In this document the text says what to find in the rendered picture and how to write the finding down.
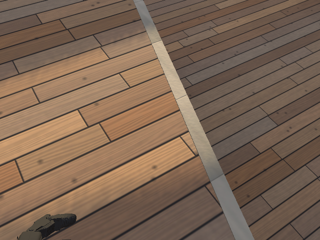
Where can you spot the robot left hand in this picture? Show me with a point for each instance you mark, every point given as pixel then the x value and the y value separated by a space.
pixel 46 225

